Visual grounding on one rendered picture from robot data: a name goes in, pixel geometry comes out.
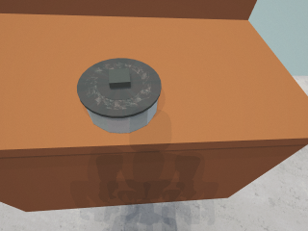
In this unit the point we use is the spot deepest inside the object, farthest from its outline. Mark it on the knob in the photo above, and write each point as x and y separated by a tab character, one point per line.
119	78

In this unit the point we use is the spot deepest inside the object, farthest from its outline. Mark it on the table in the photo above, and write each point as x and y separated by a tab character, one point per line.
228	111

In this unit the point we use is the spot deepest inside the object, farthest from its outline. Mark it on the lid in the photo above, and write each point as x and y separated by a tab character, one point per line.
93	89

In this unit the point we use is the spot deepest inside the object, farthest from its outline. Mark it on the pot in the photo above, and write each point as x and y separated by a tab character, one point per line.
123	125

